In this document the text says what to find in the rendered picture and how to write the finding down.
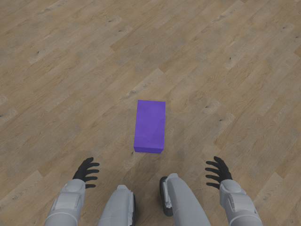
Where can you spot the right robot forearm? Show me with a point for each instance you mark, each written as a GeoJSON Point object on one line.
{"type": "Point", "coordinates": [238, 206]}

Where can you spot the robot right hand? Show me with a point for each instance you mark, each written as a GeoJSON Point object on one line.
{"type": "Point", "coordinates": [223, 172]}

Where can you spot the carton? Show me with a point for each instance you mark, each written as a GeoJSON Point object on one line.
{"type": "Point", "coordinates": [150, 126]}

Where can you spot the robot left hand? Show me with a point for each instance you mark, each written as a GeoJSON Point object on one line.
{"type": "Point", "coordinates": [82, 171]}

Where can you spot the left robot forearm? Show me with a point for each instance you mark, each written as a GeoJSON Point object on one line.
{"type": "Point", "coordinates": [66, 208]}

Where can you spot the right robot shin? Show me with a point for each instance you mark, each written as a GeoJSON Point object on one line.
{"type": "Point", "coordinates": [174, 175]}

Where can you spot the robot left thigh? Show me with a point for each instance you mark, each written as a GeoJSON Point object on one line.
{"type": "Point", "coordinates": [117, 208]}

